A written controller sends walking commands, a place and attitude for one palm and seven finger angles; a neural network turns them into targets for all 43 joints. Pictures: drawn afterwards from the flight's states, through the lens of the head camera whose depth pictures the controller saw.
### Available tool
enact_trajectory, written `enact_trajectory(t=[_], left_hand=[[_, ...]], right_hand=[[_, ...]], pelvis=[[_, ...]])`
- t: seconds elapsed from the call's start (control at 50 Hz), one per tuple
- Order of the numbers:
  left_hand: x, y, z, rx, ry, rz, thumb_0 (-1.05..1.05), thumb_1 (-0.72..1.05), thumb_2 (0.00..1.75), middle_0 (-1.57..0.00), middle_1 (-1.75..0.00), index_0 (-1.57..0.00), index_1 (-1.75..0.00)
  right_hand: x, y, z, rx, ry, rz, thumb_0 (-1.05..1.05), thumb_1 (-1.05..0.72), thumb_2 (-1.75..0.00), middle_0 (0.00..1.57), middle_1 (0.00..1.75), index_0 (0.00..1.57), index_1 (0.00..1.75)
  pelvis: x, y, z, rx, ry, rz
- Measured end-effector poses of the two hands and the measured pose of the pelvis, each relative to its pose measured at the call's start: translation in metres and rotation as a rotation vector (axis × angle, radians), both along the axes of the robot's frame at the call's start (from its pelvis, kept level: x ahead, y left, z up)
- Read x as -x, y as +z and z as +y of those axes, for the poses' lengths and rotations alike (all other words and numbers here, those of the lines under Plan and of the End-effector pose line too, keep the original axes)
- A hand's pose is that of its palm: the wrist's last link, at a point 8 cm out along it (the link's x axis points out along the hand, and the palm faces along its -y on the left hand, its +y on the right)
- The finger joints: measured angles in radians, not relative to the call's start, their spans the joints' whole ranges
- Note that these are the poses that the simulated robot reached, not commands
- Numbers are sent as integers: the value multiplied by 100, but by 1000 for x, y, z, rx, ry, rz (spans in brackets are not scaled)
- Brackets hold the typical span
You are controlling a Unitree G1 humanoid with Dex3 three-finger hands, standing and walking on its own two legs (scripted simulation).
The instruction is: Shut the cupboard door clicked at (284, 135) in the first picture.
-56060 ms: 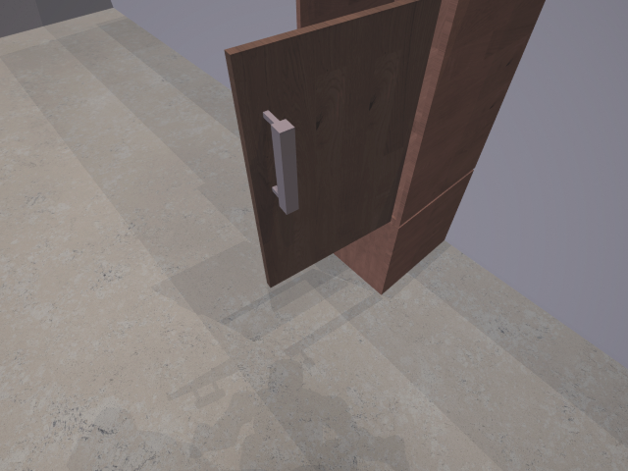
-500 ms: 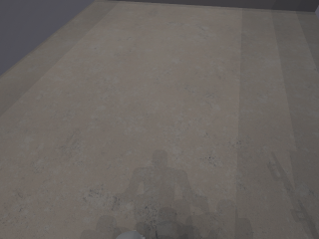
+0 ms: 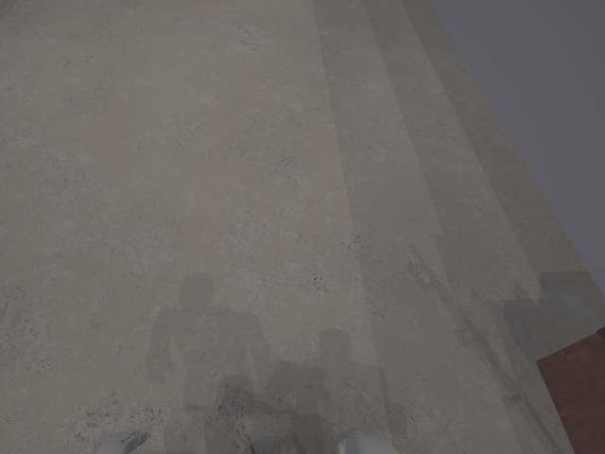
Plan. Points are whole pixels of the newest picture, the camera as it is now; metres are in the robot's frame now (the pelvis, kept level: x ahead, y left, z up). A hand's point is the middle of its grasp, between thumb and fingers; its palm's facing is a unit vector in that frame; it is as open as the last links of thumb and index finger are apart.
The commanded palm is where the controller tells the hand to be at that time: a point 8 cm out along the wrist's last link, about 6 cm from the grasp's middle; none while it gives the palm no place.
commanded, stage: turn to face it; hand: left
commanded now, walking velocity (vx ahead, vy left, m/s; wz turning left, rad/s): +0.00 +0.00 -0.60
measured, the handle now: out of the picture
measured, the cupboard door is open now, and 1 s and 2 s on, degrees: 15 15 15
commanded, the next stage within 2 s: take the last steps up to it in 1.90 s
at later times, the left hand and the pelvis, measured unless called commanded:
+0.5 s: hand (196, 437) +0.16 +0.16 -0.18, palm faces -0.28 -0.94 -0.20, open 7.3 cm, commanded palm none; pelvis +0.02 -0.01 -0.01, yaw -17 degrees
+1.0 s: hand (254, 382) +0.23 +0.08 -0.16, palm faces -0.55 -0.79 -0.28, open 7.3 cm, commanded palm none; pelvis +0.03 -0.03 -0.01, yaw -35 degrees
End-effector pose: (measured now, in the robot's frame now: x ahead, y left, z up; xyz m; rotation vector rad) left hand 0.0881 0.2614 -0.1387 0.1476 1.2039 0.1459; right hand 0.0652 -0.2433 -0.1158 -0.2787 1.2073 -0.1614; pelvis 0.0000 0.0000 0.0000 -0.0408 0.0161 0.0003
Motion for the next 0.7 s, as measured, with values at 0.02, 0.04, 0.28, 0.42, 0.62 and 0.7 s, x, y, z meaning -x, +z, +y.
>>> enact_trajectory(t=[0.02,0.04,0.28,0.42,0.62,0.7], left_hand=[[-7,2,-1,-2,-18,-5,1,91,90,-19,-30,-20,-30],[-15,4,-4,-6,-37,-10,1,91,90,-19,-30,-20,-30],[-72,11,-54,-78,-241,-72,0,91,90,-20,-30,-20,-30],[-68,2,-58,-44,-289,5,0,91,90,-20,-30,-20,-30],[-101,-17,-43,-6,-374,53,1,91,90,-20,-30,-20,-30],[-123,-5,-52,-4,-423,31,1,91,90,-19,-30,-20,-30]], right_hand=[[7,-1,-1,-5,-21,9,0,-91,-90,20,30,21,30],[13,-3,-2,-11,-42,18,0,-91,-90,20,30,21,30],[69,-38,-46,-44,-268,102,0,-91,-90,20,30,20,30],[42,-17,-47,-21,-301,-2,0,-91,-90,20,30,20,30],[37,-1,-18,30,-347,-83,0,-91,-90,20,30,20,30],[59,2,-11,15,-407,-47,0,-91,-90,20,30,21,30]], pelvis=[[-1,0,0,1,-14,0],[-1,1,-1,2,-29,0],[-6,-15,-24,-27,-180,-1],[-15,-7,-18,-39,-253,2],[-30,-10,4,-15,-388,0],[-32,-2,3,0,-437,-1]])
